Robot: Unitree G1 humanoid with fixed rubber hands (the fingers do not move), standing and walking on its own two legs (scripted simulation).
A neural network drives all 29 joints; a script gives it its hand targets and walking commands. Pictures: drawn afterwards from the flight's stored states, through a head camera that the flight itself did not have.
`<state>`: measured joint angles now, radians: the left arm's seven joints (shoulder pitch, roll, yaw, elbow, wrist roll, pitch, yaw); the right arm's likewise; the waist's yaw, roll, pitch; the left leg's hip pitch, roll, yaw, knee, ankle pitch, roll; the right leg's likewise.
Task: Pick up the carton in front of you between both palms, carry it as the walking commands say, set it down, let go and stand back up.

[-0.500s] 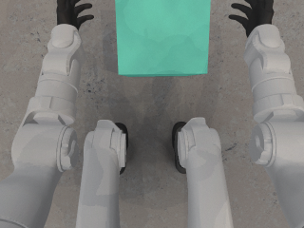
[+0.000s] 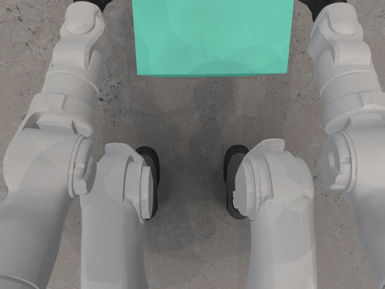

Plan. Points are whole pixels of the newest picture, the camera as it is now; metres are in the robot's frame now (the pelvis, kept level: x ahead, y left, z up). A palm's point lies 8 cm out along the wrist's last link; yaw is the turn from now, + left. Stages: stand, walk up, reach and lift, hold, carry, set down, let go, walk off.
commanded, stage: reach and lift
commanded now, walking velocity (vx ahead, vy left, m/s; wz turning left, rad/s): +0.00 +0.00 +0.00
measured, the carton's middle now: (206, 17) +0.52 -0.04 -0.24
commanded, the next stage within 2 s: none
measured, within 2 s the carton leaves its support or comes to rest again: leaves its support in 0.60 s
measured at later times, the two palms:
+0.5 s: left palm (108, 1) +0.53 +0.11 -0.17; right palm out of the picture +0.52 -0.19 -0.17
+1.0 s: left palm out of the picture +0.50 +0.11 +0.00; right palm out of the picture +0.48 -0.19 +0.00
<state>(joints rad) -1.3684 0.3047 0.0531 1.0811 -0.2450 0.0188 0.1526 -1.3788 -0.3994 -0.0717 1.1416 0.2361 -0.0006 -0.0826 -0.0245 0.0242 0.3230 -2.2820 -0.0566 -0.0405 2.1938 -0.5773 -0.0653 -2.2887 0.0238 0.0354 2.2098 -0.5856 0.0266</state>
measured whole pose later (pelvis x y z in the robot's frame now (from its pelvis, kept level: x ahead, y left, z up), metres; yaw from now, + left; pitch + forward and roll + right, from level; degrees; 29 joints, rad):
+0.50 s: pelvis -0.01 +0.00 +0.00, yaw +0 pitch +37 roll +1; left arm -1.46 0.22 0.16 1.15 -0.14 0.05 0.19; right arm -1.50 -0.32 -0.10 1.23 0.15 0.05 -0.11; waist -0.04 0.04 0.35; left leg -2.27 -0.08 -0.04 2.17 -0.54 -0.06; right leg -2.27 0.02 0.04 2.18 -0.55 0.03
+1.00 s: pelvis -0.01 +0.01 +0.07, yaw -2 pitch +41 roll +1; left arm -1.11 0.02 0.46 0.80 0.14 0.30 0.12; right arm -1.14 -0.11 -0.39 0.85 -0.13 0.32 -0.06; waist -0.02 0.03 -0.08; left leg -2.15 -0.12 -0.08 1.96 -0.54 -0.08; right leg -2.16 0.10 0.08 1.96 -0.52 0.06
